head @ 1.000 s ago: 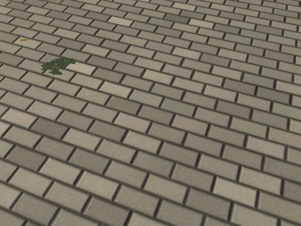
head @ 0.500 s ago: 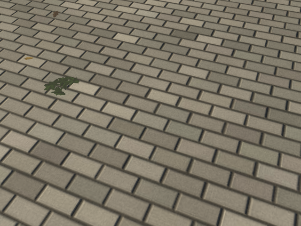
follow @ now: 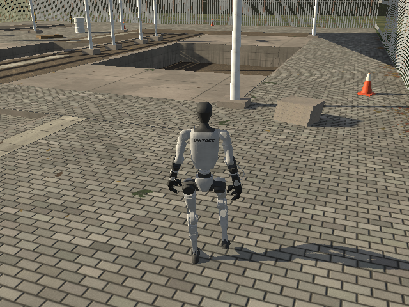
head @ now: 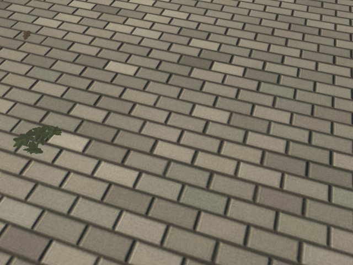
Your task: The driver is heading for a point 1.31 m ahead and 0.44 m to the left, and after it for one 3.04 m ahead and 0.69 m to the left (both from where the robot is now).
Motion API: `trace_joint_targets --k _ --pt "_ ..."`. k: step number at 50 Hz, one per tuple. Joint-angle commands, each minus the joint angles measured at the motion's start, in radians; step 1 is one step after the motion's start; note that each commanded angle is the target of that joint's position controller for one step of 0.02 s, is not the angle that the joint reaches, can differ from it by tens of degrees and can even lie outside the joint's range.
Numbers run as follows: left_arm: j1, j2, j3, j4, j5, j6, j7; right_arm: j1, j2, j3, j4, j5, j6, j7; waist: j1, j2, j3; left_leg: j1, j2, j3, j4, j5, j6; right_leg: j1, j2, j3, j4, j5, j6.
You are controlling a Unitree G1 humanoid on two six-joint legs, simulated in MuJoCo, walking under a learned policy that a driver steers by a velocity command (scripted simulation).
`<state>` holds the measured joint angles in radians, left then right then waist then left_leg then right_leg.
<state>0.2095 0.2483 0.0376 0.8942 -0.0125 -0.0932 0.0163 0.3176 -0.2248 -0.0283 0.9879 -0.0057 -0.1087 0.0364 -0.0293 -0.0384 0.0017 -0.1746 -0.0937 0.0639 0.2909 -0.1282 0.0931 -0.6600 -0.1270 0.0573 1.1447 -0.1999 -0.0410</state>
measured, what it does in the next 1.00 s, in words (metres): walks ahead, turning left: right foot, then left foot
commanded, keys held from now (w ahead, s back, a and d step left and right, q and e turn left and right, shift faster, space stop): w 0.10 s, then w+q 0.90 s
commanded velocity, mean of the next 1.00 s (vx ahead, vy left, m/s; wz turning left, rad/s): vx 0.50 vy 0.00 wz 0.40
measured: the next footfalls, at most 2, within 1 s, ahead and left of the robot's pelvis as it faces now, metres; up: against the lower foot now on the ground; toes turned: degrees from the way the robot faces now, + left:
right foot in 0.30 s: +0.34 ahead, -0.17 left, +0.00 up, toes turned +3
left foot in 0.84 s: +0.55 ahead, +0.15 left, +0.00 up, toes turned +25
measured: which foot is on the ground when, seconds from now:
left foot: down 0.00-0.30, up 0.32-0.82, down 0.84-1.00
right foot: up 0.00-0.28, down 0.30-0.86, up 0.88-1.00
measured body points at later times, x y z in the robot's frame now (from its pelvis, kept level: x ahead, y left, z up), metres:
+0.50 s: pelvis +0.27 -0.07 +0.00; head +0.29 -0.08 +0.45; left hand +0.29 +0.20 -0.12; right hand +0.39 -0.33 -0.13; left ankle +0.25 +0.09 -0.65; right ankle +0.29 -0.17 -0.74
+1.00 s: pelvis +0.50 +0.06 -0.01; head +0.53 +0.09 +0.44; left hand +0.49 +0.36 -0.13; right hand +0.72 -0.13 -0.12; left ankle +0.51 +0.13 -0.74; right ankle +0.53 -0.13 -0.65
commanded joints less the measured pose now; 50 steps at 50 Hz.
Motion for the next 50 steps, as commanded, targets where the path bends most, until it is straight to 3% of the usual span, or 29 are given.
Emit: trace_joint_targets --k 1,5,9,12,13,14,15,16,17,18,19,20,22,23,26,30,34,37,39,40,41,42,43,44,45,46,47,48,50 --pt "0.034 0.046 0.014 -0.043 0.013 0.004 0.007 -0.038 -0.130 -0.020 -0.053 0.001 -0.018 -0.020 0.046 0.077 0.055 -0.104 0.278 -0.206 -0.205 0.083 0.170 -0.026 -0.042 0.001 -0.138 0.158 0.027" --pt "-0.129 0.029 0.007 -0.087 0.004 -0.008 -0.005 0.044 -0.158 -0.025 -0.036 0.017 -0.005 -0.036 -0.012 0.076 0.055 -0.012 0.264 -0.162 -0.190 0.095 0.126 0.000 0.001 -0.035 -0.430 0.308 0.034" --pt "-0.249 0.039 0.004 -0.132 -0.008 -0.019 -0.028 0.118 -0.162 -0.029 -0.013 0.029 0.014 -0.039 -0.049 0.085 0.083 0.079 0.298 -0.210 -0.129 0.052 0.122 0.030 0.039 -0.034 -0.578 0.254 0.041" --pt "-0.212 0.081 0.017 -0.137 -0.009 -0.038 -0.040 0.108 -0.181 -0.039 -0.017 0.031 0.029 -0.047 -0.005 0.109 0.063 0.124 0.330 -0.267 -0.044 0.066 0.099 0.140 0.066 -0.028 -0.659 0.151 0.020" --pt "-0.144 0.102 0.029 -0.121 -0.008 -0.043 -0.038 0.090 -0.183 -0.040 -0.023 0.030 0.034 -0.048 0.039 0.117 0.030 0.117 0.314 -0.264 0.027 0.148 0.084 0.242 0.086 -0.045 -0.684 0.115 0.007" --pt "0.007 0.150 0.054 -0.078 -0.006 -0.047 -0.031 0.076 -0.157 -0.031 -0.034 0.021 0.035 -0.046 0.107 0.102 -0.064 0.070 0.254 -0.227 0.198 0.250 0.057 0.450 0.086 -0.044 -0.691 0.107 -0.022" --pt "0.205 0.236 0.077 -0.049 0.009 -0.050 -0.022 0.057 -0.103 -0.011 -0.071 0.003 0.032 -0.044 0.180 0.000 -0.235 -0.111 0.170 -0.156 0.523 0.085 0.015 0.752 -0.101 0.137 -0.669 0.108 -0.090" --pt "0.275 0.311 0.095 -0.025 0.021 -0.038 -0.026 0.187 0.029 0.023 -0.086 0.023 0.010 -0.039 0.121 -0.306 -0.362 -0.493 0.023 -0.090 0.854 -0.398 -0.042 1.073 -0.323 0.565 -0.772 -0.027 -0.234" --pt "0.253 0.194 0.067 -0.040 0.025 -0.039 -0.026 0.164 -0.092 -0.004 -0.070 0.049 -0.003 -0.040 0.140 -0.208 -0.340 -0.586 0.075 -0.217 1.007 -0.425 -0.037 1.025 -0.308 0.639 -0.832 -0.118 -0.225" --pt "0.165 0.135 0.049 -0.061 0.019 -0.042 -0.024 0.075 -0.155 -0.025 -0.095 0.061 -0.005 -0.042 0.128 -0.128 -0.209 -0.627 0.120 -0.213 1.033 -0.330 -0.026 0.897 -0.281 0.466 -0.837 -0.064 -0.174" --pt "0.081 0.109 0.037 -0.073 0.016 -0.041 -0.026 0.033 -0.145 -0.028 -0.102 0.053 0.002 -0.048 0.096 -0.051 -0.145 -0.583 0.167 -0.192 1.008 -0.240 -0.033 0.762 -0.238 0.334 -0.864 0.027 -0.147" --pt "0.033 0.083 0.031 -0.072 0.014 -0.039 -0.029 0.010 -0.130 -0.035 -0.107 0.041 0.011 -0.051 0.072 -0.039 -0.083 -0.552 0.193 -0.187 0.954 -0.183 -0.039 0.660 -0.195 0.237 -0.904 0.076 -0.132" --pt "0.012 0.063 0.028 -0.055 0.023 -0.040 -0.029 0.031 -0.087 -0.039 -0.113 0.042 0.039 -0.045 0.033 -0.070 -0.035 -0.474 0.220 -0.173 0.906 -0.123 -0.043 0.554 -0.146 0.103 -0.962 0.138 -0.116" --pt "0.020 0.069 0.032 -0.045 0.024 -0.043 -0.027 0.030 -0.069 -0.039 -0.120 0.043 0.049 -0.042 0.025 -0.061 -0.020 -0.476 0.223 -0.166 0.899 -0.108 -0.044 0.536 -0.141 0.056 -0.976 0.190 -0.122" --pt "0.043 0.104 0.046 -0.023 0.027 -0.043 -0.015 -0.028 -0.062 -0.045 -0.162 0.035 0.067 -0.039 0.021 -0.025 0.014 -0.549 0.228 -0.178 0.830 -0.025 -0.055 0.538 -0.152 -0.034 -0.999 0.288 -0.138" --pt "0.055 0.132 0.055 -0.013 0.028 -0.031 0.001 -0.141 -0.057 -0.044 -0.211 0.029 0.065 -0.022 0.043 -0.019 0.046 -0.564 0.220 -0.148 0.610 0.133 -0.061 0.565 -0.140 -0.142 -1.018 0.278 -0.123" --pt "0.112 0.157 0.064 0.004 0.014 -0.015 0.009 -0.286 -0.047 -0.035 -0.272 0.026 0.061 0.005 0.093 -0.003 0.091 -0.572 0.211 -0.073 0.459 0.163 -0.043 0.646 -0.164 -0.210 -1.005 0.273 -0.112" --pt "0.131 0.176 0.072 0.014 0.000 0.004 0.008 -0.341 -0.055 -0.037 -0.315 0.030 0.063 0.022 0.096 -0.013 0.103 -0.562 0.193 -0.027 0.398 0.067 -0.013 0.733 -0.187 -0.245 -0.947 0.352 -0.093" --pt "0.108 0.205 0.080 0.005 -0.007 0.015 0.010 -0.316 -0.082 -0.051 -0.330 0.030 0.067 0.028 0.058 -0.044 0.062 -0.451 0.138 0.032 0.380 -0.030 0.022 0.752 -0.187 -0.278 -0.841 0.640 -0.072" --pt "0.095 0.221 0.084 0.000 -0.010 0.022 0.013 -0.256 -0.106 -0.065 -0.323 0.031 0.069 0.027 0.018 -0.064 0.016 -0.353 0.096 0.063 0.380 -0.077 0.043 0.752 -0.182 -0.292 -0.738 0.807 -0.062" --pt "0.071 0.230 0.085 -0.006 -0.014 0.031 0.014 -0.125 -0.144 -0.089 -0.293 0.035 0.070 0.024 -0.061 -0.057 -0.053 -0.177 0.045 0.087 0.327 -0.057 0.073 0.716 -0.156 -0.315 -0.556 0.899 -0.042" --pt "0.073 0.218 0.079 -0.017 -0.009 0.031 0.016 0.048 -0.218 -0.128 -0.243 0.035 0.074 0.008 -0.138 -0.012 -0.144 0.111 0.028 0.033 0.274 -0.009 0.114 0.554 -0.111 -0.323 -0.299 0.767 0.000" --pt "0.106 0.098 0.045 -0.058 0.032 0.017 0.010 0.107 -0.328 -0.152 -0.225 0.036 0.079 -0.015 -0.087 0.234 -0.191 0.386 0.272 -0.380 0.231 -0.008 0.207 0.178 0.005 -0.308 0.060 -0.025 0.051" --pt "0.129 0.068 0.025 -0.105 0.010 -0.031 -0.003 0.096 -0.349 -0.141 -0.268 0.021 0.058 -0.006 -0.039 0.280 -0.375 0.568 0.444 -0.923 0.036 -0.187 0.376 -0.061 0.160 -0.051 0.280 -0.423 0.066" --pt "-0.009 0.145 0.044 -0.133 -0.031 -0.059 -0.013 0.097 -0.261 -0.117 -0.259 0.015 0.045 0.003 -0.092 0.147 -0.295 0.537 0.420 -0.833 -0.019 -0.154 0.306 -0.176 0.109 0.037 0.308 -0.340 0.043" --pt "-0.036 0.143 0.042 -0.144 -0.036 -0.071 -0.014 0.050 -0.217 -0.105 -0.258 0.021 0.036 0.003 -0.061 0.125 -0.180 0.408 0.382 -0.667 -0.007 -0.075 0.263 -0.193 0.067 0.023 0.238 -0.242 0.019" --pt "-0.027 0.138 0.044 -0.123 -0.011 -0.070 -0.004 -0.038 -0.184 -0.094 -0.278 0.027 0.034 0.002 -0.009 0.039 -0.121 0.249 0.331 -0.545 -0.003 0.010 0.221 -0.119 0.020 0.025 0.155 -0.164 0.018" --pt "-0.011 0.151 0.055 -0.117 0.007 -0.059 0.002 -0.095 -0.150 -0.082 -0.295 0.023 0.033 0.000 0.029 0.047 -0.088 0.128 0.293 -0.464 -0.016 0.101 0.199 -0.041 -0.006 0.026 0.081 -0.124 0.024" --pt "0.007 0.139 0.060 -0.128 0.017 -0.031 -0.002 -0.108 -0.145 -0.079 -0.306 0.017 0.029 -0.008 0.059 0.068 -0.078 0.022 0.262 -0.417 -0.053 0.185 0.202 0.037 -0.015 0.020 0.012 -0.081 0.046"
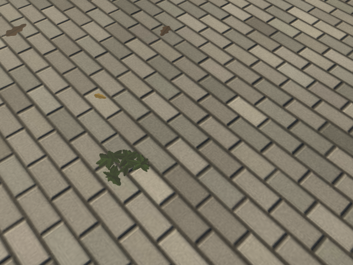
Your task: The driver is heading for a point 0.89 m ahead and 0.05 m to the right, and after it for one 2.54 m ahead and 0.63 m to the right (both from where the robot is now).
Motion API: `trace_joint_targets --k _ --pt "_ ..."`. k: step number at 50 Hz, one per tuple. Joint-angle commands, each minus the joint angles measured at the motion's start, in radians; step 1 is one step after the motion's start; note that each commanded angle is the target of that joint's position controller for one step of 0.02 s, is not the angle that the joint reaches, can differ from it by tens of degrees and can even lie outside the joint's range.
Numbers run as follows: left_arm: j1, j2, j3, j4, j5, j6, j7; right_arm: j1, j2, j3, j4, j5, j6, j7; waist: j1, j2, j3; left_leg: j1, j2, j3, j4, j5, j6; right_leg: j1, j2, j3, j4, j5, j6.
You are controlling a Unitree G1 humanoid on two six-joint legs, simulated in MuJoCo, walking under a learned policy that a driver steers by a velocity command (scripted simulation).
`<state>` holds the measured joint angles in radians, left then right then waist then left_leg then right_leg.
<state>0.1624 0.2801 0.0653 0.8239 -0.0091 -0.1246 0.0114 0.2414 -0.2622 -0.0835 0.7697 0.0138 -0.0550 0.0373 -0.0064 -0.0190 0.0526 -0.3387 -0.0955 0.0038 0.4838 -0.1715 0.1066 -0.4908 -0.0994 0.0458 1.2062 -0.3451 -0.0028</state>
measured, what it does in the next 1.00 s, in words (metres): walks ahead: right foot, then left foot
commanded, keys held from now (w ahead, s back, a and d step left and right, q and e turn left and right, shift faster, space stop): w+q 0.26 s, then w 0.46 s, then w+e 0.28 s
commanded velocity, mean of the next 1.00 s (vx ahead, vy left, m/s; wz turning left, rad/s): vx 0.50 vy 0.00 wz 0.22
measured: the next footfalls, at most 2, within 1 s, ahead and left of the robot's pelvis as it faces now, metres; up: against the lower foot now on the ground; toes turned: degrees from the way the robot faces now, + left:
right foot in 0.36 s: +0.39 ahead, -0.11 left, +0.00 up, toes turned +15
left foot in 0.88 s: +0.58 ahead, +0.20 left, +0.00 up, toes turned +13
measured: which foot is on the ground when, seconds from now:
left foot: down 0.00-0.38, up 0.40-0.86, down 0.88-1.00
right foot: up 0.00-0.34, down 0.36-0.88, up 0.90-1.00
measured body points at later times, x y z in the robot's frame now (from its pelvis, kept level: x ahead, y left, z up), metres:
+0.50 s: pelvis +0.28 -0.04 +0.00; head +0.30 -0.04 +0.45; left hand +0.35 +0.25 -0.10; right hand +0.43 -0.28 -0.12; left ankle +0.17 +0.07 -0.64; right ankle +0.35 -0.12 -0.73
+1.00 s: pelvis +0.52 +0.08 +0.00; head +0.54 +0.09 +0.45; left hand +0.50 +0.36 -0.13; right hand +0.74 -0.14 -0.08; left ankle +0.55 +0.19 -0.73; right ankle +0.45 -0.09 -0.65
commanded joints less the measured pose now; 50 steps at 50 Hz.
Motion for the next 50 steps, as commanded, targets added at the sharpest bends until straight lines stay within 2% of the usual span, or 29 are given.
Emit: trace_joint_targets --k 1,4,8,12,15,17,18,19,20,21,22,23,24,25,27,30,34,37,39,41,42,43,44,45,46,47,48,49,50 --pt "0.045 0.093 0.030 -0.065 0.020 0.010 0.003 -0.017 -0.119 -0.026 -0.084 0.000 -0.028 -0.015 0.038 0.045 -0.122 0.157 0.254 -0.328 -0.254 0.273 0.192 -0.126 -0.037 0.022 -0.089 0.084 0.022" --pt "-0.065 0.070 0.023 -0.108 0.027 0.020 0.008 0.046 -0.149 -0.033 -0.071 0.004 -0.027 -0.038 0.008 0.055 -0.083 0.135 0.224 -0.283 -0.264 0.297 0.176 -0.174 -0.006 0.008 -0.269 0.224 0.055" --pt "-0.205 0.046 0.010 -0.153 0.014 0.010 -0.007 0.102 -0.146 -0.030 -0.061 0.009 -0.016 -0.051 -0.047 0.107 -0.054 0.130 0.187 -0.272 -0.250 0.159 0.124 -0.127 0.055 0.008 -0.561 0.419 0.051" --pt "-0.280 0.066 0.011 -0.194 0.004 -0.007 -0.029 0.151 -0.151 -0.032 -0.043 0.015 -0.007 -0.056 -0.075 0.117 -0.042 0.190 0.220 -0.351 -0.185 0.120 0.113 -0.083 0.089 0.021 -0.682 0.418 0.034" --pt "-0.237 0.094 0.019 -0.192 0.003 -0.022 -0.041 0.144 -0.148 -0.032 -0.041 0.011 0.003 -0.065 -0.050 0.147 -0.052 0.260 0.256 -0.409 -0.111 0.159 0.096 -0.020 0.093 0.020 -0.726 0.328 0.001" --pt "-0.097 0.121 0.036 -0.156 0.012 -0.030 -0.035 0.121 -0.125 -0.023 -0.046 0.007 0.006 -0.062 0.021 0.158 -0.108 0.262 0.209 -0.387 0.011 0.339 0.064 0.177 0.111 -0.019 -0.785 0.312 -0.047" --pt "0.040 0.159 0.048 -0.137 0.028 -0.033 -0.030 0.102 -0.087 -0.006 -0.062 -0.005 0.002 -0.055 0.086 0.115 -0.227 0.177 0.160 -0.333 0.220 0.323 0.032 0.412 0.009 0.066 -0.748 0.327 -0.108" --pt "0.195 0.238 0.070 -0.112 0.041 -0.026 -0.026 0.225 -0.034 0.010 -0.065 0.001 -0.006 -0.055 0.079 -0.108 -0.389 -0.129 0.028 -0.222 0.569 0.040 -0.045 0.793 -0.200 0.407 -0.742 0.266 -0.254" --pt "0.253 0.209 0.068 -0.065 0.014 -0.016 -0.039 0.294 -0.050 0.016 -0.051 0.024 -0.015 -0.055 0.068 -0.314 -0.406 -0.362 -0.006 -0.201 0.772 -0.404 -0.070 0.880 -0.315 0.746 -0.883 0.026 -0.327" --pt "0.201 0.130 0.046 -0.081 -0.006 -0.012 -0.039 0.203 -0.137 -0.002 -0.052 0.032 -0.018 -0.053 0.085 -0.168 -0.248 -0.452 0.052 -0.233 0.852 -0.349 -0.067 0.762 -0.283 0.683 -0.917 -0.124 -0.284" --pt "0.133 0.096 0.033 -0.095 0.000 -0.001 -0.036 0.093 -0.148 -0.003 -0.075 0.022 -0.017 -0.051 0.081 -0.067 -0.140 -0.449 0.095 -0.187 0.846 -0.264 -0.063 0.617 -0.240 0.530 -0.931 -0.087 -0.245" --pt "0.086 0.080 0.023 -0.096 0.009 0.006 -0.038 0.031 -0.133 -0.002 -0.092 0.003 -0.019 -0.048 0.057 -0.017 -0.061 -0.423 0.127 -0.157 0.784 -0.207 -0.062 0.477 -0.195 0.428 -0.965 0.016 -0.233" --pt "0.061 0.065 0.014 -0.096 0.016 0.005 -0.037 0.025 -0.122 -0.005 -0.096 -0.007 -0.019 -0.046 0.026 -0.029 -0.048 -0.378 0.166 -0.145 0.717 -0.162 -0.061 0.407 -0.160 0.361 -0.986 0.098 -0.220" --pt "0.053 0.060 0.011 -0.093 0.019 0.003 -0.038 0.042 -0.104 -0.003 -0.092 -0.004 -0.018 -0.043 0.008 -0.053 -0.049 -0.330 0.184 -0.128 0.676 -0.141 -0.063 0.363 -0.129 0.309 -1.006 0.159 -0.212" --pt "0.074 0.075 0.014 -0.075 0.011 -0.002 -0.038 0.052 -0.070 0.005 -0.087 -0.004 -0.014 -0.041 0.002 -0.075 -0.060 -0.311 0.194 -0.093 0.613 -0.112 -0.074 0.336 -0.109 0.235 -1.033 0.269 -0.226" --pt "0.112 0.122 0.024 -0.053 0.004 0.000 -0.030 -0.041 -0.051 0.017 -0.120 -0.012 -0.018 -0.042 0.022 -0.051 -0.051 -0.351 0.210 -0.070 0.444 0.006 -0.095 0.353 -0.113 0.165 -1.062 0.381 -0.237" --pt "0.171 0.140 0.024 -0.026 -0.009 0.017 -0.023 -0.169 -0.031 0.028 -0.146 -0.006 -0.028 -0.030 0.069 -0.053 -0.036 -0.290 0.182 -0.033 0.202 0.193 -0.102 0.366 -0.078 0.069 -1.060 0.399 -0.198" --pt "0.236 0.145 0.021 0.003 -0.016 0.029 -0.023 -0.262 -0.036 0.029 -0.175 0.004 -0.034 -0.016 0.103 -0.055 -0.010 -0.258 0.158 -0.019 0.111 0.210 -0.101 0.398 -0.101 0.079 -1.035 0.379 -0.194" --pt "0.257 0.150 0.021 0.016 -0.019 0.042 -0.021 -0.299 -0.048 0.025 -0.196 0.007 -0.043 -0.005 0.098 -0.062 0.004 -0.247 0.140 -0.023 0.058 0.157 -0.088 0.440 -0.127 0.116 -0.999 0.390 -0.187" --pt "0.246 0.176 0.028 0.019 -0.020 0.054 -0.014 -0.261 -0.079 0.014 -0.192 0.007 -0.054 0.000 0.057 -0.078 -0.013 -0.160 0.122 -0.024 0.004 0.098 -0.069 0.464 -0.144 0.145 -0.942 0.439 -0.169" --pt "0.225 0.184 0.028 0.015 -0.022 0.058 -0.011 -0.184 -0.103 0.001 -0.171 0.004 -0.059 -0.004 0.005 -0.077 -0.053 -0.032 0.103 -0.007 -0.039 0.101 -0.051 0.447 -0.123 0.129 -0.865 0.541 -0.151" --pt "0.219 0.162 0.020 0.010 -0.017 0.057 -0.010 -0.047 -0.151 -0.022 -0.132 -0.005 -0.060 -0.014 -0.058 -0.059 -0.147 0.189 0.117 -0.015 -0.041 0.119 -0.022 0.383 -0.068 0.089 -0.706 0.602 -0.121" --pt "0.194 0.097 -0.005 -0.028 0.007 0.051 -0.010 0.146 -0.231 -0.045 -0.107 -0.026 -0.058 -0.028 -0.139 0.047 -0.312 0.498 0.319 -0.212 0.002 0.157 0.049 0.178 0.003 0.037 -0.394 0.368 -0.075" --pt "0.330 -0.008 -0.036 -0.042 -0.007 0.033 -0.011 0.192 -0.288 -0.054 -0.086 -0.031 -0.045 -0.026 -0.080 0.320 -0.441 0.773 0.541 -0.606 -0.073 0.014 0.187 -0.177 0.129 -0.007 -0.081 -0.217 -0.025" --pt "0.290 0.099 -0.009 -0.024 -0.031 0.026 -0.010 0.199 -0.190 -0.033 -0.085 -0.023 -0.040 -0.026 -0.114 0.230 -0.395 0.709 0.516 -0.655 -0.133 -0.125 0.176 -0.275 0.085 0.086 0.048 -0.234 -0.022" --pt "0.209 0.141 0.006 -0.047 -0.040 0.026 -0.010 0.139 -0.148 -0.017 -0.085 -0.014 -0.042 -0.028 -0.105 0.182 -0.253 0.587 0.481 -0.503 -0.157 -0.106 0.135 -0.320 0.048 0.075 0.071 -0.144 -0.025" --pt "0.167 0.130 0.007 -0.053 -0.031 0.032 -0.007 0.069 -0.119 -0.006 -0.086 -0.015 -0.043 -0.026 -0.074 0.126 -0.185 0.458 0.436 -0.396 -0.190 -0.048 0.110 -0.286 0.011 0.056 0.043 -0.063 -0.019" --pt "0.147 0.120 0.012 -0.058 -0.020 0.042 -0.006 0.015 -0.090 0.003 -0.084 -0.017 -0.046 -0.021 -0.045 0.123 -0.125 0.353 0.400 -0.316 -0.231 -0.003 0.100 -0.256 -0.011 0.053 0.001 -0.009 -0.013" --pt "0.163 0.101 0.014 -0.056 -0.019 0.056 -0.009 -0.019 -0.075 0.006 -0.079 -0.024 -0.052 -0.019 -0.013 0.139 -0.096 0.273 0.374 -0.246 -0.271 0.031 0.088 -0.202 -0.032 0.059 -0.023 0.031 -0.010"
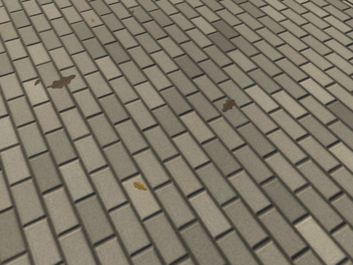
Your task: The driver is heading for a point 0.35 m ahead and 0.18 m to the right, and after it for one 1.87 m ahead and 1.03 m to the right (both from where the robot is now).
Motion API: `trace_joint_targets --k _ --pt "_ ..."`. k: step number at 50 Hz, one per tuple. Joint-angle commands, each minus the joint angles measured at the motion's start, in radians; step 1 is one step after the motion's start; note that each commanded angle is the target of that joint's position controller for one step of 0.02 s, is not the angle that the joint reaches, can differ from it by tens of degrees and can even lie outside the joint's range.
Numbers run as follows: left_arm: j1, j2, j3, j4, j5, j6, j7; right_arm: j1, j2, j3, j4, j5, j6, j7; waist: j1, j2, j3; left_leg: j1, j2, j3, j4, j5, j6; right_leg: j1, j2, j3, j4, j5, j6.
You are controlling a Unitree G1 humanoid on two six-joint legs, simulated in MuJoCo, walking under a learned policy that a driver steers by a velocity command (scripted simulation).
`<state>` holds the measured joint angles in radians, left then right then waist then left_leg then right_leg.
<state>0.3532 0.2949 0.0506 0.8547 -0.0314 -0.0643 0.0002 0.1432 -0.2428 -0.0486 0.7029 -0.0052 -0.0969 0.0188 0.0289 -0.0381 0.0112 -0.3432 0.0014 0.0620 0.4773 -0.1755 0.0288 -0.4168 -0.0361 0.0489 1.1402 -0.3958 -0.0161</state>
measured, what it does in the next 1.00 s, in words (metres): walks ahead, turning right: right foot, then left foot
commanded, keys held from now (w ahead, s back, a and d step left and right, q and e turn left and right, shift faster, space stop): w+e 0.88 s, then e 0.12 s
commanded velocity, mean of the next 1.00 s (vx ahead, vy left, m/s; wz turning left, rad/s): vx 0.49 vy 0.00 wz -0.55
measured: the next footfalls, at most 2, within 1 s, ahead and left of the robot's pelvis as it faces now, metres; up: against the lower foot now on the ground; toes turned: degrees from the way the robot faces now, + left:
right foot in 0.40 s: +0.34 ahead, -0.18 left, +0.00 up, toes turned -17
left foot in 0.88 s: +0.67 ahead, -0.10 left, +0.00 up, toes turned -34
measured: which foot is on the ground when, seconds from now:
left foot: down 0.00-0.40, up 0.42-0.86, down 0.88-1.00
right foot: up 0.00-0.38, down 0.40-0.88, up 0.90-1.00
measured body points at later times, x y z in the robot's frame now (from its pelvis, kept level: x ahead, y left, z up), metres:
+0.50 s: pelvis +0.25 -0.08 -0.01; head +0.29 -0.10 +0.43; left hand +0.48 +0.13 -0.11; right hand +0.25 -0.38 -0.14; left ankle +0.15 +0.10 -0.64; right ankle +0.30 -0.17 -0.74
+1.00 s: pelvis +0.52 -0.13 -0.01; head +0.55 -0.14 +0.44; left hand +0.74 +0.06 -0.12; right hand +0.53 -0.45 -0.09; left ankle +0.63 -0.07 -0.74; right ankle +0.35 -0.18 -0.65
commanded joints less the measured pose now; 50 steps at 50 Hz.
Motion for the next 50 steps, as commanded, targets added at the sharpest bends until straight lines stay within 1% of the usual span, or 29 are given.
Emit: trace_joint_targets --k 1,2,5,10,15,17,18,19,20,21,22,23,24,25,26,27,30,34,36,39,42,43,44,45,46,47,48,49,50 --pt "-0.017 0.064 0.026 -0.087 0.000 0.008 0.000 0.061 -0.094 -0.032 -0.005 -0.006 -0.017 0.000 -0.031 0.162 -0.041 0.229 0.270 -0.260 -0.296 0.065 0.167 -0.243 -0.100 0.051 0.032 0.104 0.008" --pt "-0.019 0.046 0.024 -0.092 -0.001 0.018 -0.001 0.054 -0.100 -0.036 0.005 -0.006 -0.024 -0.001 -0.020 0.148 -0.027 0.201 0.271 -0.218 -0.318 0.114 0.173 -0.239 -0.104 0.050 0.023 0.124 0.014" --pt "-0.070 0.037 0.026 -0.122 0.008 0.032 -0.002 0.062 -0.128 -0.049 0.035 -0.011 -0.031 -0.012 -0.013 0.104 0.005 0.198 0.274 -0.111 -0.344 0.215 0.176 -0.294 -0.107 0.066 -0.058 0.233 0.029" --pt "-0.222 0.014 0.013 -0.175 0.012 0.024 -0.032 0.099 -0.174 -0.059 0.070 -0.003 -0.018 -0.027 -0.064 0.081 0.045 0.236 0.254 0.041 -0.350 0.234 0.143 -0.267 -0.088 -0.003 -0.333 0.446 0.013" --pt "-0.345 0.029 0.012 -0.250 0.010 0.027 -0.059 0.162 -0.217 -0.074 0.109 0.022 0.014 -0.030 -0.099 0.083 0.083 0.393 0.302 0.094 -0.286 0.294 0.113 -0.290 -0.066 -0.070 -0.467 0.336 -0.037" --pt "-0.321 0.054 0.025 -0.265 0.012 0.031 -0.064 0.150 -0.245 -0.082 0.110 0.029 0.027 -0.033 -0.066 0.112 0.046 0.429 0.304 0.126 -0.178 0.571 0.091 -0.202 -0.014 -0.125 -0.485 0.232 -0.073" --pt "-0.259 0.077 0.039 -0.257 0.013 0.034 -0.062 0.142 -0.259 -0.085 0.107 0.033 0.035 -0.036 -0.026 0.130 -0.002 0.432 0.295 0.144 -0.068 0.745 0.078 -0.103 0.030 -0.159 -0.488 0.186 -0.096" --pt "-0.116 0.117 0.065 -0.223 0.009 0.035 -0.057 0.124 -0.260 -0.083 0.104 0.038 0.044 -0.039 0.058 0.117 -0.076 0.388 0.261 0.176 0.124 0.827 0.052 0.089 0.084 -0.183 -0.549 0.223 -0.127" --pt "0.058 0.193 0.104 -0.176 0.008 0.042 -0.039 0.139 -0.231 -0.071 0.094 0.025 0.041 -0.044 0.133 0.060 -0.169 0.193 0.221 0.183 0.394 0.660 0.008 0.395 0.071 -0.096 -0.575 0.271 -0.171" --pt "0.063 0.321 0.125 -0.174 0.000 0.043 -0.023 0.212 -0.085 -0.026 0.038 -0.021 0.021 -0.035 0.036 -0.227 -0.217 -0.268 0.048 0.152 0.770 -0.236 -0.062 0.716 -0.196 0.424 -0.643 0.204 -0.327" --pt "0.084 0.284 0.106 -0.217 0.010 0.024 -0.030 0.162 -0.121 -0.019 0.017 0.009 -0.023 -0.021 0.072 -0.169 -0.409 -0.411 -0.038 -0.116 0.940 -0.435 -0.063 0.824 -0.317 0.821 -0.826 0.051 -0.436" --pt "0.061 0.210 0.085 -0.206 0.018 0.009 -0.036 0.054 -0.186 -0.037 -0.011 0.049 -0.044 -0.011 0.100 -0.081 -0.292 -0.510 0.018 -0.160 0.942 -0.344 -0.039 0.771 -0.290 0.690 -0.852 0.090 -0.371" --pt "0.017 0.175 0.075 -0.207 0.013 0.001 -0.035 0.030 -0.173 -0.029 -0.018 0.046 -0.055 -0.012 0.067 -0.040 -0.192 -0.501 0.061 -0.150 0.864 -0.259 -0.018 0.634 -0.246 0.550 -0.842 0.155 -0.332" --pt "-0.060 0.140 0.064 -0.220 0.014 0.001 -0.033 0.031 -0.171 -0.032 -0.004 0.020 -0.056 -0.021 0.019 0.020 -0.127 -0.433 0.098 -0.150 0.773 -0.201 -0.018 0.483 -0.204 0.447 -0.843 0.255 -0.297" --pt "-0.112 0.108 0.052 -0.239 0.025 0.000 -0.029 0.046 -0.186 -0.041 0.004 0.004 -0.046 -0.024 -0.019 0.009 -0.101 -0.352 0.121 -0.156 0.710 -0.165 -0.021 0.373 -0.174 0.378 -0.861 0.357 -0.283" --pt "-0.131 0.105 0.050 -0.252 0.031 0.000 -0.026 0.060 -0.186 -0.045 0.004 0.000 -0.032 -0.021 -0.041 0.000 -0.090 -0.302 0.124 -0.155 0.677 -0.146 -0.028 0.309 -0.158 0.354 -0.884 0.400 -0.284" --pt "-0.109 0.136 0.058 -0.243 0.023 -0.007 -0.010 0.036 -0.142 -0.035 -0.008 -0.013 -0.006 -0.024 -0.049 0.015 -0.059 -0.277 0.105 -0.126 0.539 -0.071 -0.071 0.207 -0.126 0.270 -0.912 0.509 -0.290" --pt "-0.052 0.152 0.064 -0.220 0.012 0.002 0.010 -0.115 -0.102 -0.015 -0.046 -0.009 -0.006 -0.016 0.006 -0.024 -0.019 -0.238 0.051 -0.116 0.233 0.190 -0.093 0.164 -0.060 0.202 -0.904 0.411 -0.229" --pt "-0.022 0.157 0.066 -0.208 0.009 0.007 0.013 -0.176 -0.102 -0.012 -0.062 0.002 -0.011 -0.007 0.032 -0.040 -0.010 -0.191 0.021 -0.112 0.131 0.256 -0.092 0.158 -0.057 0.218 -0.894 0.345 -0.210" --pt "0.017 0.151 0.066 -0.189 0.003 0.014 0.014 -0.218 -0.132 -0.021 -0.082 0.012 -0.023 0.005 0.044 -0.052 -0.006 -0.167 0.004 -0.139 0.048 0.232 -0.076 0.223 -0.087 0.296 -0.834 0.292 -0.198" --pt "0.005 0.148 0.068 -0.189 0.006 0.024 0.019 -0.169 -0.165 -0.038 -0.077 0.015 -0.038 0.009 0.008 -0.094 -0.016 -0.088 -0.006 -0.141 0.000 0.113 -0.039 0.280 -0.106 0.376 -0.749 0.305 -0.176" --pt "-0.011 0.132 0.063 -0.195 0.007 0.028 0.019 -0.097 -0.175 -0.048 -0.058 0.014 -0.042 0.005 -0.033 -0.100 -0.040 0.011 -0.010 -0.122 -0.042 0.114 -0.018 0.271 -0.080 0.373 -0.694 0.335 -0.156" --pt "-0.021 0.090 0.047 -0.206 0.012 0.026 0.017 0.008 -0.206 -0.062 -0.041 0.000 -0.048 -0.002 -0.085 -0.079 -0.123 0.198 0.050 -0.161 -0.038 0.110 0.023 0.221 -0.029 0.329 -0.549 0.357 -0.122" --pt "-0.013 0.034 0.027 -0.232 0.034 0.024 0.018 0.151 -0.272 -0.078 -0.033 -0.016 -0.046 -0.012 -0.131 0.060 -0.259 0.450 0.239 -0.344 -0.020 0.159 0.085 0.081 0.057 0.224 -0.245 0.169 -0.070" --pt "0.126 0.016 0.020 -0.262 0.000 0.018 0.021 0.186 -0.323 -0.089 -0.003 -0.028 -0.030 -0.004 -0.048 0.416 -0.335 0.677 0.433 -0.794 -0.109 0.095 0.245 -0.255 0.158 0.134 0.037 -0.249 -0.009" --pt "0.119 0.129 0.041 -0.226 -0.003 0.024 0.027 0.141 -0.214 -0.065 -0.032 -0.005 -0.024 -0.001 -0.063 0.266 -0.257 0.617 0.427 -0.775 -0.120 0.075 0.226 -0.336 0.078 0.168 0.155 -0.213 0.016" --pt "0.019 0.174 0.057 -0.237 0.006 0.035 0.027 0.097 -0.157 -0.048 -0.048 -0.004 -0.014 -0.007 -0.082 0.169 -0.162 0.503 0.387 -0.580 -0.102 0.227 0.191 -0.338 0.054 0.141 0.180 -0.141 0.034" --pt "-0.025 0.169 0.061 -0.246 0.015 0.046 0.030 0.051 -0.138 -0.038 -0.055 -0.011 -0.005 -0.007 -0.063 0.097 -0.119 0.393 0.343 -0.442 -0.099 0.406 0.175 -0.295 0.024 0.107 0.168 -0.098 0.051" --pt "-0.047 0.162 0.067 -0.257 0.022 0.055 0.029 0.020 -0.124 -0.034 -0.046 -0.009 0.003 -0.008 -0.042 0.095 -0.081 0.309 0.306 -0.351 -0.101 0.518 0.170 -0.273 0.000 0.092 0.129 -0.076 0.059"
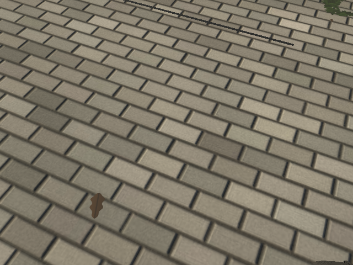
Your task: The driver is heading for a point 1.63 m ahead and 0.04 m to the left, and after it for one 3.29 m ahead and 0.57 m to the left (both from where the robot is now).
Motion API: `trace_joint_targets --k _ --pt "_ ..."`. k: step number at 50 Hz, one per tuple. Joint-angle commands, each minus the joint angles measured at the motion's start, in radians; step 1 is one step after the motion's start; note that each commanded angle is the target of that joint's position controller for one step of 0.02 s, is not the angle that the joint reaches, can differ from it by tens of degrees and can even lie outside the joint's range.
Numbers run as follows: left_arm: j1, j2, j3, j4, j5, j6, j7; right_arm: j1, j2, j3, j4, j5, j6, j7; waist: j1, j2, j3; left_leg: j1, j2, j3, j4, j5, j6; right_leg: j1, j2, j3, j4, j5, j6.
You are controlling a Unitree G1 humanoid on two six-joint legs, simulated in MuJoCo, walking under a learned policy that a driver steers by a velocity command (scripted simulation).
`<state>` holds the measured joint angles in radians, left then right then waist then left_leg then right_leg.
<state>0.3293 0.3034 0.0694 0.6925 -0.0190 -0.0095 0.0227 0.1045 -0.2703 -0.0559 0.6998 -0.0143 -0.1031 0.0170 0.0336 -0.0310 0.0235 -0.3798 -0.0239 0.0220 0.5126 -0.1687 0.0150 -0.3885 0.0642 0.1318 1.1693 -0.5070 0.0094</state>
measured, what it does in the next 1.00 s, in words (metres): walks ahead, turning right: right foot, then left foot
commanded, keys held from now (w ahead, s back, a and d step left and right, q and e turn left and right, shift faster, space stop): e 0.26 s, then no key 0.74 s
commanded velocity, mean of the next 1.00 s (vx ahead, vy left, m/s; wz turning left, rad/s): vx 0.07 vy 0.00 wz -0.29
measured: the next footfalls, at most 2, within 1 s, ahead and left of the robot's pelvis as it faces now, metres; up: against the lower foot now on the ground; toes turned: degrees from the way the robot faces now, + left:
right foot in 0.36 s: +0.18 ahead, -0.15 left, +0.00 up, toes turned -13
left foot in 0.70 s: +0.20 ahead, +0.10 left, +0.00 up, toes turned -14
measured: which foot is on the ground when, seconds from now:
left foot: down 0.00-0.36, up 0.38-0.68, down 0.70-1.00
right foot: up 0.00-0.34, down 0.36-1.00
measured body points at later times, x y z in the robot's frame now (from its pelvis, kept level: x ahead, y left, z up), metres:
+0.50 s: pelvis +0.11 -0.04 +0.00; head +0.15 -0.07 +0.45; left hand +0.36 +0.17 -0.07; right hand +0.17 -0.35 -0.12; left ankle +0.09 +0.11 -0.66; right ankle +0.15 -0.14 -0.73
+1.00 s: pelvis +0.15 -0.02 +0.00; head +0.15 -0.02 +0.45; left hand +0.32 +0.21 -0.12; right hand +0.18 -0.29 -0.12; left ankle +0.16 +0.11 -0.73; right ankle +0.15 -0.14 -0.73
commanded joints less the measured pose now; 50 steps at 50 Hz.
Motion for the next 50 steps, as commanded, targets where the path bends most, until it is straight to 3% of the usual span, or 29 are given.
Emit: trace_joint_targets --k 1,3,6,10,14,16,17,18,19,20,21,22,23,24,26,28,31,33,34,35,36,37,38,39,43,50 --pt "-0.009 0.127 0.046 -0.097 0.003 0.012 0.003 0.047 -0.099 -0.025 -0.033 -0.003 0.011 -0.008 -0.024 0.120 -0.080 0.277 0.301 -0.237 -0.158 0.534 0.171 -0.250 -0.123 -0.009 0.063 0.052 0.034" --pt "-0.014 0.071 0.032 -0.110 -0.006 0.028 0.001 0.031 -0.122 -0.033 -0.013 -0.005 0.012 -0.013 -0.016 0.165 -0.065 0.221 0.281 -0.151 -0.210 0.569 0.193 -0.228 -0.123 -0.058 -0.010 0.089 0.047" --pt "-0.063 0.053 0.023 -0.135 0.002 0.038 -0.004 0.020 -0.165 -0.048 0.007 0.003 0.028 -0.027 -0.023 0.143 -0.097 0.257 0.312 -0.085 -0.236 0.593 0.217 -0.230 -0.141 -0.073 -0.142 0.202 0.055" --pt "-0.135 0.054 0.021 -0.155 0.004 0.035 -0.028 -0.005 -0.182 -0.050 0.022 0.017 0.054 -0.037 -0.044 0.137 -0.102 0.256 0.294 0.034 -0.238 0.498 0.187 -0.131 -0.137 -0.119 -0.341 0.364 0.033" --pt "-0.204 0.073 0.032 -0.194 0.005 0.043 -0.051 0.026 -0.214 -0.060 0.045 0.040 0.069 -0.028 -0.065 0.145 -0.076 0.301 0.320 0.049 -0.173 0.445 0.162 -0.080 -0.113 -0.155 -0.487 0.306 -0.009" --pt "-0.178 0.075 0.039 -0.195 0.008 0.042 -0.054 0.018 -0.219 -0.060 0.053 0.057 0.074 -0.025 -0.034 0.135 -0.082 0.316 0.313 0.055 -0.079 0.464 0.133 -0.003 -0.081 -0.174 -0.628 0.326 -0.045" --pt "-0.126 0.098 0.051 -0.179 0.013 0.037 -0.048 0.032 -0.201 -0.054 0.063 0.060 0.074 -0.024 -0.008 0.105 -0.109 0.285 0.270 0.089 0.029 0.463 0.097 0.118 -0.049 -0.180 -0.735 0.431 -0.074" --pt "-0.060 0.183 0.075 -0.173 0.020 0.034 -0.030 0.082 -0.165 -0.041 0.067 0.035 0.069 -0.021 0.004 -0.019 -0.177 0.157 0.198 0.137 0.212 0.292 0.025 0.326 -0.147 -0.045 -0.758 0.814 -0.124" --pt "-0.052 0.268 0.079 -0.197 0.039 0.034 -0.010 0.103 -0.088 -0.006 0.028 -0.024 0.062 -0.010 -0.030 -0.281 -0.241 -0.169 0.064 0.145 0.534 -0.456 -0.061 0.560 -0.424 0.298 -0.691 1.269 -0.307" --pt "-0.045 0.184 0.050 -0.196 0.043 0.021 -0.017 0.093 -0.129 -0.012 0.044 -0.004 0.067 -0.005 0.016 -0.181 -0.373 -0.191 0.061 -0.037 0.670 -0.551 -0.078 0.522 -0.495 0.361 -0.723 1.166 -0.416" --pt "-0.075 0.146 0.037 -0.187 0.038 0.009 -0.026 0.041 -0.172 -0.025 0.041 0.030 0.078 -0.005 0.022 -0.104 -0.300 -0.209 0.088 -0.060 0.706 -0.500 -0.078 0.465 -0.428 0.260 -0.734 1.087 -0.376" --pt "-0.119 0.124 0.030 -0.172 0.027 0.003 -0.027 0.027 -0.158 -0.023 0.043 0.035 0.086 -0.012 0.000 -0.075 -0.238 -0.233 0.102 -0.064 0.662 -0.449 -0.072 0.419 -0.364 0.189 -0.741 0.974 -0.312" --pt "-0.157 0.114 0.025 -0.168 0.020 0.003 -0.026 0.018 -0.156 -0.024 0.054 0.025 0.095 -0.022 -0.011 -0.050 -0.199 -0.222 0.115 -0.069 0.609 -0.401 -0.077 0.360 -0.333 0.156 -0.760 0.887 -0.274" --pt "-0.194 0.122 0.024 -0.165 0.020 0.007 -0.022 0.028 -0.157 -0.025 0.058 0.020 0.105 -0.027 -0.037 -0.063 -0.174 -0.154 0.110 -0.059 0.569 -0.350 -0.087 0.269 -0.308 0.118 -0.779 0.863 -0.261" --pt "-0.231 0.115 0.022 -0.159 0.035 0.009 -0.018 0.073 -0.129 -0.018 0.077 0.020 0.118 -0.032 -0.065 -0.085 -0.169 -0.051 0.087 -0.038 0.474 -0.298 -0.100 0.185 -0.276 0.071 -0.802 0.828 -0.257" --pt "-0.243 0.104 0.019 -0.145 0.036 0.007 -0.016 0.075 -0.104 -0.008 0.084 0.018 0.124 -0.037 -0.056 -0.098 -0.168 0.014 0.082 -0.032 0.353 -0.262 -0.100 0.160 -0.262 0.053 -0.808 0.751 -0.253" --pt "-0.231 0.097 0.014 -0.111 0.038 0.009 -0.014 0.051 -0.106 -0.005 0.082 0.018 0.128 -0.036 -0.033 -0.115 -0.158 0.078 0.076 -0.030 0.220 -0.197 -0.086 0.142 -0.270 0.083 -0.822 0.563 -0.249" --pt "-0.251 0.079 0.004 -0.093 0.032 0.012 -0.016 0.070 -0.095 -0.003 0.094 0.012 0.125 -0.029 -0.056 -0.105 -0.135 0.163 0.062 -0.009 0.067 -0.093 -0.062 0.097 -0.247 0.083 -0.814 0.385 -0.214" --pt "-0.242 0.056 -0.005 -0.078 0.028 0.012 -0.018 0.085 -0.087 0.001 0.102 0.001 0.122 -0.023 -0.070 -0.088 -0.121 0.227 0.057 -0.004 -0.043 -0.007 -0.043 0.063 -0.219 0.072 -0.810 0.278 -0.172" --pt "-0.200 0.030 -0.014 -0.056 0.035 0.007 -0.021 0.091 -0.107 0.001 0.101 -0.016 0.119 -0.021 -0.058 -0.044 -0.110 0.277 0.107 -0.066 -0.083 0.071 -0.017 0.023 -0.178 0.054 -0.789 0.184 -0.113" --pt "-0.157 0.030 -0.014 -0.047 0.048 0.004 -0.025 0.072 -0.172 -0.008 0.088 -0.017 0.117 -0.024 -0.005 0.080 -0.079 0.249 0.196 -0.145 -0.099 0.105 0.028 0.003 -0.107 -0.007 -0.728 0.099 -0.064" --pt "-0.153 0.010 -0.015 -0.046 0.049 0.006 -0.022 0.023 -0.153 -0.006 0.103 -0.010 0.113 -0.021 0.022 0.204 -0.060 0.064 0.207 -0.171 -0.155 -0.172 0.072 0.124 -0.062 -0.081 -0.716 0.168 -0.024" --pt "-0.202 0.043 -0.009 -0.038 0.049 0.010 -0.016 -0.018 -0.103 0.009 0.083 -0.015 0.104 -0.017 0.001 0.179 -0.016 -0.014 0.171 -0.158 -0.194 -0.301 0.052 0.190 -0.069 -0.072 -0.699 0.236 -0.015" --pt "-0.222 0.052 -0.002 -0.038 0.044 0.014 -0.010 -0.016 -0.094 0.013 0.093 -0.020 0.095 -0.018 -0.007 0.167 -0.009 -0.033 0.153 -0.137 -0.198 -0.319 0.024 0.213 -0.074 -0.069 -0.692 0.268 -0.024" --pt "-0.194 0.040 0.000 0.004 0.040 0.018 -0.001 0.051 -0.100 0.018 0.129 0.000 0.071 -0.028 -0.029 0.094 -0.007 0.046 0.116 -0.090 -0.143 -0.188 -0.004 0.187 -0.091 -0.043 -0.718 0.322 -0.043" --pt "-0.167 0.028 0.005 0.082 0.031 0.009 0.003 0.077 -0.087 0.025 0.165 0.003 0.076 -0.036 -0.043 0.031 -0.037 0.110 0.097 -0.069 -0.112 -0.066 0.006 0.209 -0.095 -0.046 -0.713 0.445 -0.029"
Velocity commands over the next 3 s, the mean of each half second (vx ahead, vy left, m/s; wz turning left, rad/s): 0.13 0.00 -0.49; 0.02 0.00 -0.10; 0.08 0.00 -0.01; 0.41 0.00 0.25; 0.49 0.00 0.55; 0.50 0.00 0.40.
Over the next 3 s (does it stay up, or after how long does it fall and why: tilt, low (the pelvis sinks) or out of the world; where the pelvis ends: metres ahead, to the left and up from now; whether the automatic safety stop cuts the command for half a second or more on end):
stays up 0.96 -0.04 0.00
